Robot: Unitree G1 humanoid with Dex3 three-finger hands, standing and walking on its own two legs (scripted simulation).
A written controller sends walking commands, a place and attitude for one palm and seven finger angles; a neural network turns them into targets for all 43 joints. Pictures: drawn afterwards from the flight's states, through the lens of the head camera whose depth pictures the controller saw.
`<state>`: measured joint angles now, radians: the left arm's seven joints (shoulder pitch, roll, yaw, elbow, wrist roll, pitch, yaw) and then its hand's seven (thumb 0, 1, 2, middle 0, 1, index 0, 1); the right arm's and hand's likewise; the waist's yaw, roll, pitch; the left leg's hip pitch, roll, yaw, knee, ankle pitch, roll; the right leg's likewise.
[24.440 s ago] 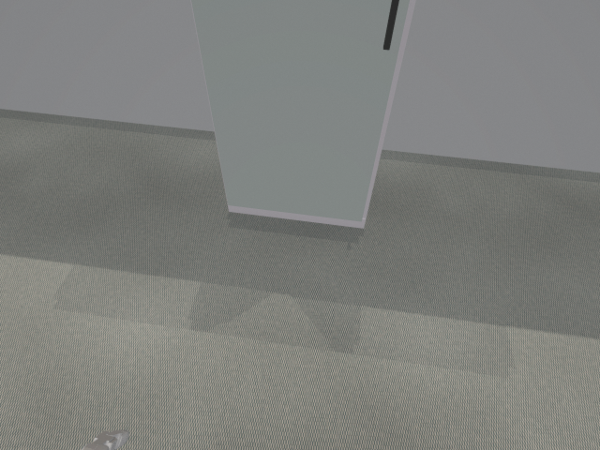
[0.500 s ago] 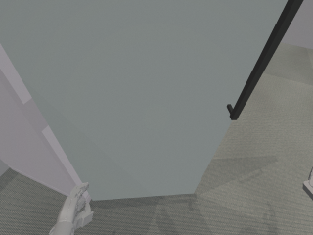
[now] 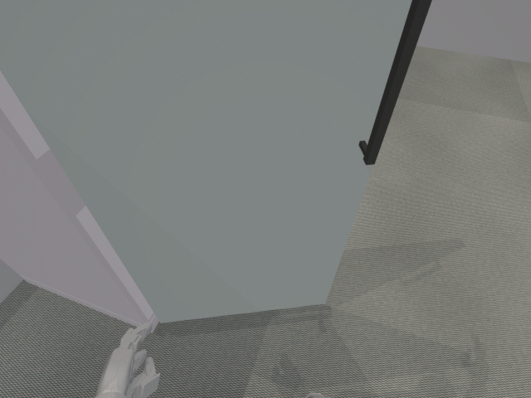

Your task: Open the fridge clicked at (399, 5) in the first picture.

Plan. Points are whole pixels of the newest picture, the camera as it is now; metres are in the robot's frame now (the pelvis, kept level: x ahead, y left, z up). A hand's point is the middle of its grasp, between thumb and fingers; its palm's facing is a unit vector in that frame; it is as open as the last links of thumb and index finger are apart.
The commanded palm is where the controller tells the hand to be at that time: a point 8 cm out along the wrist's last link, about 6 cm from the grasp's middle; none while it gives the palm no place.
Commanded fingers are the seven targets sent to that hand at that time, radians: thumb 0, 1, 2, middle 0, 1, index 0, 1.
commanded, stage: step back with the hand held close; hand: right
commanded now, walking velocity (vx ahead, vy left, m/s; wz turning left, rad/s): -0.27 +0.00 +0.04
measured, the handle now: (400, 43) +0.52 -0.17 +0.29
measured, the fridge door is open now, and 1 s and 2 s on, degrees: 63 63 63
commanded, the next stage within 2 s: stop stepping back and stand still in 0.58 s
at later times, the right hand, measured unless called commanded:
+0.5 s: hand out of the picture +0.09 -0.30 +0.18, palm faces +0.52 +0.77 -0.36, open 7.4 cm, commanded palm +0.02 -0.34 +0.19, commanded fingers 0.00 -0.90 -0.90 0.20 0.30 0.20 0.30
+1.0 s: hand out of the picture -0.08 -0.35 +0.19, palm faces +0.35 +0.89 -0.29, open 7.4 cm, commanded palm -0.13 -0.40 +0.19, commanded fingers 0.00 -0.90 -0.90 0.20 0.30 0.20 0.30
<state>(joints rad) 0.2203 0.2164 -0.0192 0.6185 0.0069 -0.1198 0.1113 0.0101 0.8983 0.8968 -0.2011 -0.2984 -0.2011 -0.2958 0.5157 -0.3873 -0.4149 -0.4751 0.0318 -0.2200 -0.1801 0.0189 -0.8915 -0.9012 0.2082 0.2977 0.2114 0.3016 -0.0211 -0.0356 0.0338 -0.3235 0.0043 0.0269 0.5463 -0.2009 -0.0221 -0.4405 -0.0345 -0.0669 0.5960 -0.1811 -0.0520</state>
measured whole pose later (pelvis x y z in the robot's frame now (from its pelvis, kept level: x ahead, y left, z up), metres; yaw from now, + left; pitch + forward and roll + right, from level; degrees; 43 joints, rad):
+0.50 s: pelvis -0.10 -0.02 -0.03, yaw -5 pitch -5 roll +7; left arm 0.17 0.20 0.02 0.65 0.03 -0.14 0.10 0.01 0.90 0.90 -0.20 -0.30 -0.20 -0.30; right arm 0.39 -0.45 -0.44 -0.56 0.05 -0.24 -0.16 0.02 -0.89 -0.90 0.21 0.30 0.21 0.30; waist -0.01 -0.03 0.10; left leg -0.49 -0.10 -0.02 1.09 -0.49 0.00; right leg -0.57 -0.08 -0.09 0.64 -0.04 -0.09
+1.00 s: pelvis -0.28 -0.11 +0.03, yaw +2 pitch -3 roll +6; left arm 0.17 0.12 -0.04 0.58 0.02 -0.11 0.04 0.01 0.90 0.90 -0.20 -0.30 -0.20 -0.30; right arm 0.50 -0.41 -0.35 -0.60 0.07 -0.12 -0.14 0.02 -0.90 -0.90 0.20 0.30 0.20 0.30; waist -0.02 0.03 0.04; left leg -0.32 -0.09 0.09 0.89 -0.45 0.02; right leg -0.29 -0.11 -0.14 0.34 -0.16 0.04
